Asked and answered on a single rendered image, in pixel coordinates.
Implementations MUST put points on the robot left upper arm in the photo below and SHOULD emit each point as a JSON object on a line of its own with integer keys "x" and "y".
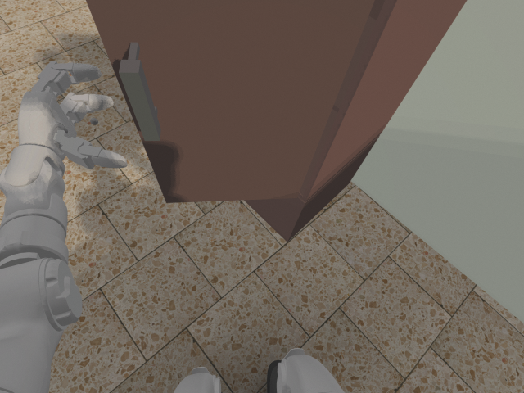
{"x": 38, "y": 301}

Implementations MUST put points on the right robot shin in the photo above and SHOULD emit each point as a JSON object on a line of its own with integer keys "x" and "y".
{"x": 295, "y": 351}

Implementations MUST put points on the robot left forearm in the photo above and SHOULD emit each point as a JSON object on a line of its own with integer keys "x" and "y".
{"x": 34, "y": 222}

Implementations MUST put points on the handle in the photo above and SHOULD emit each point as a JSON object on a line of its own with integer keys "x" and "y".
{"x": 136, "y": 87}

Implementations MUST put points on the robot shin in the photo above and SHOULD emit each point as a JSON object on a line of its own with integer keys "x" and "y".
{"x": 200, "y": 370}
{"x": 295, "y": 351}

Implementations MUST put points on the robot left hand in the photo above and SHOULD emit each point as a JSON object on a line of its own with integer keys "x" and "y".
{"x": 41, "y": 117}

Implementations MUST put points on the left robot shin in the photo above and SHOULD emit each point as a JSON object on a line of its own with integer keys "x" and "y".
{"x": 200, "y": 370}

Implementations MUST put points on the cupboard door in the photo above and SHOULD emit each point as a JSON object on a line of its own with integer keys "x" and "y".
{"x": 243, "y": 88}

